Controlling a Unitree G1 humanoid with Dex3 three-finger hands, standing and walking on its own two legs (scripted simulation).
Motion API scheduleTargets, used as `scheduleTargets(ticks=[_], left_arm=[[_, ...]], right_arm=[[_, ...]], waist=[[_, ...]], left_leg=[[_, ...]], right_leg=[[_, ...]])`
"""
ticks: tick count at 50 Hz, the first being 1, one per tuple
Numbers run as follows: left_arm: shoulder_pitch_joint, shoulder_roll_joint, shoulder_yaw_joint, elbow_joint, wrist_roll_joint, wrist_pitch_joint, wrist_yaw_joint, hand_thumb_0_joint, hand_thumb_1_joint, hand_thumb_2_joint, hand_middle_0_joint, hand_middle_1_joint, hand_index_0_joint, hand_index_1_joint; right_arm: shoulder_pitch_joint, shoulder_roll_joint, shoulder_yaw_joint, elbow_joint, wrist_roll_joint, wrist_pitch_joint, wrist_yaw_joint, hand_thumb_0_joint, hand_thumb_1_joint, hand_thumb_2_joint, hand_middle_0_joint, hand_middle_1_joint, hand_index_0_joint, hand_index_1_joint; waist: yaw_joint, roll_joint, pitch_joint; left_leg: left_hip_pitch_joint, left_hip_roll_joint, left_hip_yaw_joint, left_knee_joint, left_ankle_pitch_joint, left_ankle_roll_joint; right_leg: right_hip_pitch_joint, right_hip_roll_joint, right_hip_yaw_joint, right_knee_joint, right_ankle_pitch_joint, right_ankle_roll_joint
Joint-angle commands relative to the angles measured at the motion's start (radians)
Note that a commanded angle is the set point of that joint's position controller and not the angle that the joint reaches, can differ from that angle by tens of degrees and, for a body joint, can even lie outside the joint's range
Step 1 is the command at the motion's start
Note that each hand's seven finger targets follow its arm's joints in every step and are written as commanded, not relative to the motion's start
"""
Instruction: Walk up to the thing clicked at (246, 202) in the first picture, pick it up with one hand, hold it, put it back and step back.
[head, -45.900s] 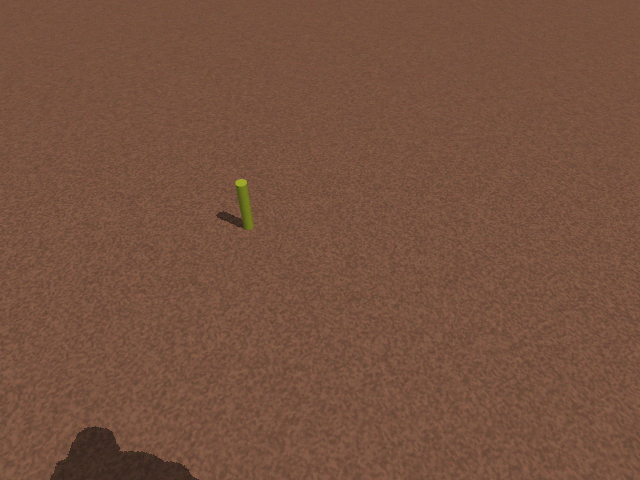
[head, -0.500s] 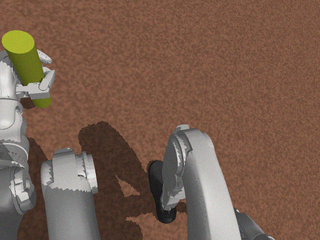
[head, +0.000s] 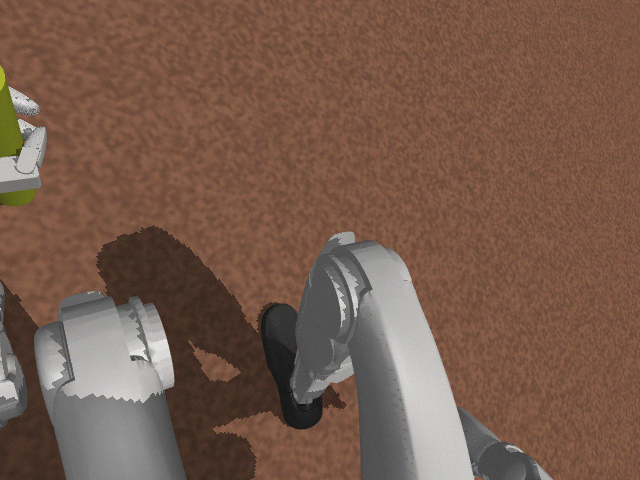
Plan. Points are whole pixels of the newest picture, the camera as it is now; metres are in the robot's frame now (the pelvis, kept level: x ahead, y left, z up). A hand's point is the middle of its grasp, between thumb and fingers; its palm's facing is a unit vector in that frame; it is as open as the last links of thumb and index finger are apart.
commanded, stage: lower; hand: left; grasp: from the side
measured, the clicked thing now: out of the picture +0.49 +0.22 -0.15
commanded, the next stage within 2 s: loosen in 0.66 s
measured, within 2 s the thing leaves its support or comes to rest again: rests again in 1.02 s
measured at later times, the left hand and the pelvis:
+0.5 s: hand (26, 149) +0.49 +0.20 -0.16, palm faces +0.07 -1.00 -0.04, open 5.8 cm; pelvis -0.01 +0.01 +0.00, yaw -2 degrees
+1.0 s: hand (24, 149) +0.49 +0.20 -0.16, palm faces +0.10 -0.99 -0.01, open 6.0 cm; pelvis -0.01 +0.01 +0.00, yaw -3 degrees
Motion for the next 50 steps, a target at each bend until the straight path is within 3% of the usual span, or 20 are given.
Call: scheduleTargets(ticks=[1,8,11,15,17,23,27,34,38,39,41,42,45,48,50], left_arm=[[-0.355,0.095,-0.01,-0.16,0.004,-0.103,0.014,0.0,0.564,1.336,-1.341,-1.455,-1.345,-1.452],[-0.354,0.141,0.008,-0.105,0.01,-0.124,0.045,0.0,0.562,1.35,-1.361,-1.466,-1.366,-1.463],[-0.354,0.131,-0.01,-0.096,0.007,-0.135,0.042,0.0,0.547,1.345,-1.364,-1.467,-1.369,-1.465],[-0.34,0.148,-0.016,-0.088,0.008,-0.143,0.043,0.0,0.563,1.355,-1.372,-1.467,-1.374,-1.468],[-0.332,0.134,-0.027,-0.073,0.009,-0.145,0.041,0.0,0.586,1.357,-1.371,-1.473,-1.376,-1.47],[-0.333,0.159,-0.019,-0.082,0.008,-0.158,0.047,0.0,0.593,1.369,-1.366,-1.474,-1.372,-1.471],[-0.348,0.175,-0.016,-0.078,0.007,-0.164,0.052,0.0,0.534,1.356,-1.365,-1.465,-1.368,-1.465],[-0.322,0.167,-0.043,-0.067,0.019,-0.18,0.055,0.0,0.57,1.356,-1.357,-1.457,-1.361,-1.456],[-0.325,0.187,-0.027,-0.044,0.021,-0.18,0.069,0.0,0.544,1.356,-1.358,-1.454,-1.359,-1.456],[-0.339,0.18,-0.034,-0.039,0.023,-0.183,0.071,0.0,0.494,1.276,-1.396,-1.404,-1.399,-1.402],[-0.341,0.191,-0.026,-0.057,0.012,-0.189,0.073,0.0,0.334,1.116,-1.244,-1.244,-1.255,-1.242],[-0.359,0.192,-0.022,-0.067,0.004,-0.196,0.072,0.0,0.293,1.036,-1.202,-1.164,-1.212,-1.162],[-0.343,0.189,-0.012,-0.058,-0.009,-0.2,0.064,0.0,0.26,0.796,-1.093,-1.003,-1.102,-0.987],[-0.341,0.178,-0.035,-0.05,-0.001,-0.2,0.057,0.0,0.186,0.725,-1.064,-0.95,-1.069,-0.937],[-0.325,0.171,-0.046,-0.038,0.006,-0.196,0.053,0.0,0.026,0.68,-0.906,-0.832,-0.909,-0.831]], right_arm=[[0.113,-0.335,-0.079,-0.002,-0.012,0.013,-0.016,0.0,-0.891,-0.901,0.199,0.3,0.199,0.3],[0.078,-0.346,-0.049,-0.02,-0.027,0.018,-0.017,0.0,-0.885,-0.899,0.199,0.3,0.199,0.3],[0.059,-0.351,-0.04,-0.024,-0.033,0.017,-0.016,0.0,-0.889,-0.9,0.199,0.3,0.199,0.3],[0.056,-0.348,-0.029,-0.025,-0.039,0.014,-0.017,0.0,-0.89,-0.901,0.199,0.3,0.199,0.3],[0.058,-0.351,-0.023,-0.025,-0.04,0.014,-0.017,0.0,-0.89,-0.9,0.2,0.3,0.199,0.3],[0.048,-0.362,-0.011,-0.022,-0.049,0.018,-0.019,0.0,-0.873,-0.896,0.2,0.3,0.2,0.3],[0.025,-0.36,-0.005,-0.027,-0.05,0.017,-0.018,0.0,-0.884,-0.899,0.2,0.3,0.2,0.3],[0.033,-0.366,0.004,-0.015,-0.062,0.02,-0.018,0.0,-0.875,-0.896,0.2,0.3,0.2,0.3],[0.023,-0.365,0.013,-0.024,-0.063,0.022,-0.016,0.0,-0.876,-0.897,0.2,0.3,0.2,0.3],[0.018,-0.369,0.014,-0.028,-0.064,0.024,-0.016,0.0,-0.894,-0.897,0.2,0.3,0.2,0.3],[0.012,-0.369,0.017,-0.024,-0.064,0.021,-0.016,0.0,-0.896,-0.892,0.201,0.3,0.2,0.3],[0.013,-0.374,0.017,-0.027,-0.066,0.02,-0.015,0.0,-0.901,-0.892,0.201,0.3,0.2,0.3],[0.006,-0.376,0.02,-0.032,-0.066,0.014,-0.015,0.0,-0.901,-0.892,0.201,0.3,0.2,0.3],[0.008,-0.375,0.022,-0.026,-0.069,0.012,-0.015,0.0,-0.903,-0.892,0.201,0.3,0.2,0.3],[0.004,-0.369,0.024,-0.029,-0.066,0.013,-0.016,0.0,-0.901,-0.897,0.201,0.3,0.2,0.3]], waist=[[-0.124,0.475,-0.63],[-0.135,0.48,-0.573],[-0.149,0.483,-0.564],[-0.145,0.475,-0.579],[-0.158,0.469,-0.567],[-0.162,0.507,-0.563],[-0.166,0.493,-0.523],[-0.181,0.516,-0.548],[-0.18,0.5,-0.525],[-0.192,0.499,-0.508],[-0.182,0.511,-0.504],[-0.191,0.511,-0.515],[-0.189,0.514,-0.516],[-0.199,0.512,-0.522],[-0.196,0.502,-0.498]], left_leg=[[0.423,0.053,0.054,-0.345,0.166,-0.007],[0.403,0.055,0.039,-0.351,0.111,-0.005],[0.41,0.056,0.033,-0.352,0.088,-0.005],[0.392,0.054,0.042,-0.335,0.106,0.0],[0.399,0.055,0.03,-0.339,0.116,-0.002],[0.458,0.061,0.011,-0.344,0.168,-0.012],[0.412,0.059,0.02,-0.341,0.108,-0.005],[0.467,0.064,0.005,-0.338,0.181,-0.013],[0.442,0.063,0.003,-0.342,0.154,-0.01],[0.436,0.063,-0.004,-0.349,0.131,-0.011],[0.443,0.064,-0.004,-0.351,0.132,-0.011],[0.448,0.064,-0.008,-0.347,0.133,-0.01],[0.457,0.064,-0.009,-0.35,0.131,-0.013],[0.459,0.063,-0.007,-0.345,0.138,-0.012],[0.444,0.062,-0.008,-0.351,0.131,-0.01]], right_leg=[[0.373,0.04,-0.131,-0.127,0.148,-0.086],[0.366,0.044,-0.141,-0.142,0.11,-0.084],[0.36,0.047,-0.147,-0.143,0.101,-0.082],[0.401,0.054,-0.144,-0.151,0.118,-0.079],[0.394,0.056,-0.156,-0.152,0.127,-0.078],[0.389,0.056,-0.164,-0.142,0.17,-0.079],[0.379,0.06,-0.165,-0.157,0.124,-0.079],[0.399,0.062,-0.175,-0.148,0.182,-0.078],[0.397,0.065,-0.179,-0.156,0.159,-0.078],[0.384,0.064,-0.184,-0.159,0.143,-0.078],[0.386,0.064,-0.179,-0.157,0.145,-0.078],[0.388,0.065,-0.182,-0.155,0.147,-0.077],[0.389,0.065,-0.183,-0.156,0.146,-0.077],[0.395,0.066,-0.183,-0.162,0.154,-0.076],[0.388,0.065,-0.185,-0.163,0.148,-0.077]])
